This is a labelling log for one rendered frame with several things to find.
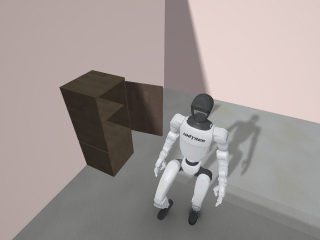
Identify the robot left upper arm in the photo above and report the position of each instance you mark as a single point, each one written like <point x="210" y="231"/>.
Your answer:
<point x="220" y="136"/>

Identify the robot left forearm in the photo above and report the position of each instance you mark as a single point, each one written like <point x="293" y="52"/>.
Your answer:
<point x="223" y="170"/>

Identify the cupboard door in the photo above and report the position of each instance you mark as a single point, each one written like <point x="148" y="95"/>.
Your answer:
<point x="145" y="107"/>

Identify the robot right upper arm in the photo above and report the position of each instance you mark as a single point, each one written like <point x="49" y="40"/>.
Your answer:
<point x="175" y="124"/>

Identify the left robot hand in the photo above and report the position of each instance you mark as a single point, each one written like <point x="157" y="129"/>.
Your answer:
<point x="221" y="193"/>

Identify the robot torso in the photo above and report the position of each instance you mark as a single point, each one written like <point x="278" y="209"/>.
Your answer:
<point x="194" y="145"/>

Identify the right robot hand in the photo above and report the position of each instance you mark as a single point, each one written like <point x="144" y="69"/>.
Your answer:
<point x="160" y="163"/>

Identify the robot right forearm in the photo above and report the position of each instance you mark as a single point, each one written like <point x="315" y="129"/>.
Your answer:
<point x="167" y="147"/>

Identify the robot head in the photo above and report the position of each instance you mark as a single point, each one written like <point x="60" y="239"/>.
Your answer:
<point x="203" y="103"/>

